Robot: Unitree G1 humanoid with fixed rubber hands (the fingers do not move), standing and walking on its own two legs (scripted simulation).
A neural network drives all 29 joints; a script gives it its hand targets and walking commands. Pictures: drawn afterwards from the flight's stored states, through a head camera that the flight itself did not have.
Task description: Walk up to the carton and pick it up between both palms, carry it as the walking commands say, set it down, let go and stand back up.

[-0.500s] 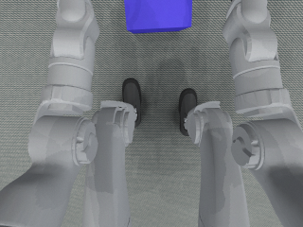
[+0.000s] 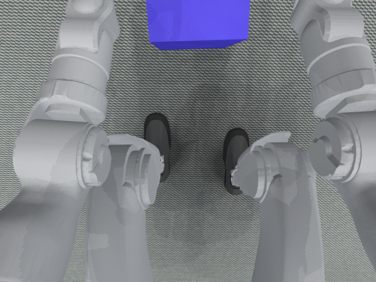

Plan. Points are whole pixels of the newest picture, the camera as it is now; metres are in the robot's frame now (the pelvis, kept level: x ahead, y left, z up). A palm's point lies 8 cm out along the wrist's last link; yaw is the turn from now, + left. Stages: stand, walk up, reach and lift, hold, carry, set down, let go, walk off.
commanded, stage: reach and lift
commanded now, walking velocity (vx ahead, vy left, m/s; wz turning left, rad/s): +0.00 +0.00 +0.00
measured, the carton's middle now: (194, 3) +0.55 +0.02 -0.33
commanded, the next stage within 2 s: none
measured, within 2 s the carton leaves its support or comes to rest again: leaves its support in 2.00 s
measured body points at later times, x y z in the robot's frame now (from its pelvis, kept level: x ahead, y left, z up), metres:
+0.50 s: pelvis +0.01 +0.00 -0.07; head +0.40 +0.01 +0.13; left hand +0.58 +0.19 -0.28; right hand +0.57 -0.13 -0.29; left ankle +0.16 +0.11 -0.41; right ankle +0.12 -0.12 -0.41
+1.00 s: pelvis +0.01 +0.00 -0.07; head +0.40 +0.01 +0.14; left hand +0.58 +0.15 -0.27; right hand +0.58 -0.12 -0.28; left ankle +0.16 +0.11 -0.41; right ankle +0.12 -0.12 -0.41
